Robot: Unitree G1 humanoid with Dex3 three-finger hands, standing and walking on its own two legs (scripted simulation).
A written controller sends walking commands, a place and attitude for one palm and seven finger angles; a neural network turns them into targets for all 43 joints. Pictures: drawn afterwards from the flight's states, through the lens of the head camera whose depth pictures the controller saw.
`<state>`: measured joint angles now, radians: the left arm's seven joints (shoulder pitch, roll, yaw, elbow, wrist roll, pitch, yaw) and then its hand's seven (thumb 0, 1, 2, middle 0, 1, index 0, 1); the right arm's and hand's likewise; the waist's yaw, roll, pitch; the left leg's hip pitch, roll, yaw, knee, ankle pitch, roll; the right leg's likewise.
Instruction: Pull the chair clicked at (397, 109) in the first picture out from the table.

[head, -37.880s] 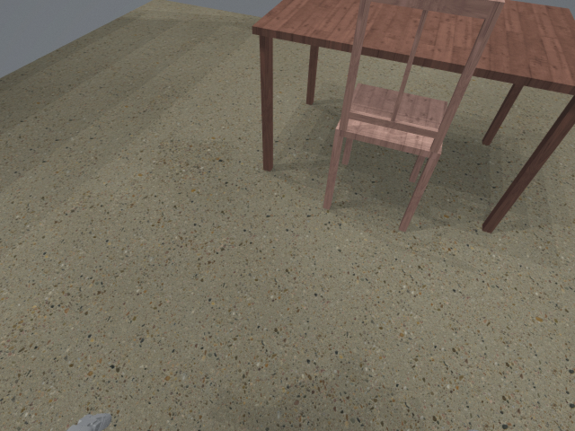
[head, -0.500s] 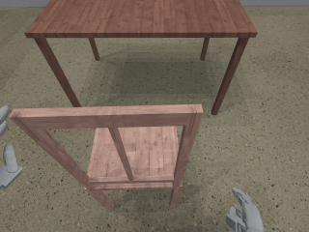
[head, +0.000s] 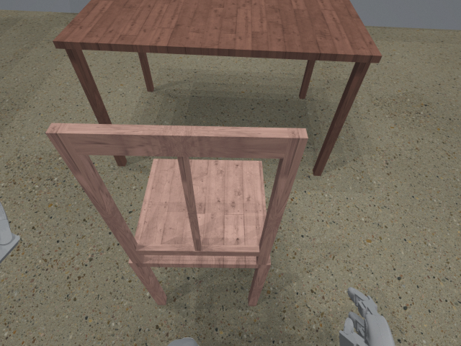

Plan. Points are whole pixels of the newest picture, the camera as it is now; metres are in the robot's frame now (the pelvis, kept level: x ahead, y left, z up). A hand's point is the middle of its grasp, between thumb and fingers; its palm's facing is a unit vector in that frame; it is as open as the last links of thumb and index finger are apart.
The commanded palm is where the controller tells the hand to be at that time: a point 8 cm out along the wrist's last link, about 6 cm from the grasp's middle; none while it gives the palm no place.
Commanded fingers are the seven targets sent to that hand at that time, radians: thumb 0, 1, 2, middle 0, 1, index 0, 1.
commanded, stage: step back with the hand held close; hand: left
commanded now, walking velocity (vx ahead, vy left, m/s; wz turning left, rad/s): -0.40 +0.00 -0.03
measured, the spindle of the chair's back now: (192, 211) +0.37 +0.11 -0.03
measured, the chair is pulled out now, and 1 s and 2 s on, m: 0.57 0.57 0.57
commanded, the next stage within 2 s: stop stepping back and stand still in 0.82 s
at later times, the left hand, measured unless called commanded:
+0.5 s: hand (23, 267) +0.17 +0.24 +0.18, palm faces +0.37 -0.77 -0.52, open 7.4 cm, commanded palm +0.11 +0.28 +0.19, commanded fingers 0.00 0.90 0.90 -0.20 -0.30 -0.20 -0.30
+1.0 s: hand out of the picture +0.08 +0.20 +0.19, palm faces +0.35 -0.74 -0.57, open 7.4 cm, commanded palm +0.01 +0.25 +0.19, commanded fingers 0.00 0.90 0.90 -0.20 -0.30 -0.20 -0.30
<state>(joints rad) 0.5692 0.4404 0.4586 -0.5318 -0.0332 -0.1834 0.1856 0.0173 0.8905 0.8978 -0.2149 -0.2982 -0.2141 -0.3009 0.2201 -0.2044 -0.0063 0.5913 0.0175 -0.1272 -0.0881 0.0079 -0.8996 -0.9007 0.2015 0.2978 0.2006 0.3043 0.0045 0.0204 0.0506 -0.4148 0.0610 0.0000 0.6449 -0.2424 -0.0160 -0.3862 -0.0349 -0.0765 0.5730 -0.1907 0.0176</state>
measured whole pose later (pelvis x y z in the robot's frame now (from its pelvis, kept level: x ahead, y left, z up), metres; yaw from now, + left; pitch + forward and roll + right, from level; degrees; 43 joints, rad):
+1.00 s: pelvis -0.14 -0.05 +0.01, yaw -1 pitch +0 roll -3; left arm 0.57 0.48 0.48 -0.55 -0.05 -0.29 0.13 0.02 0.89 0.90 -0.22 -0.30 -0.21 -0.30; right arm 0.16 -0.16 -0.02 0.66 0.00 -0.19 -0.03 0.01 -0.90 -0.90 0.20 0.30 0.20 0.30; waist 0.01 0.06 0.10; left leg -0.42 0.15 -0.04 0.61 -0.24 -0.06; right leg -0.26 0.02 -0.07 0.51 -0.23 0.01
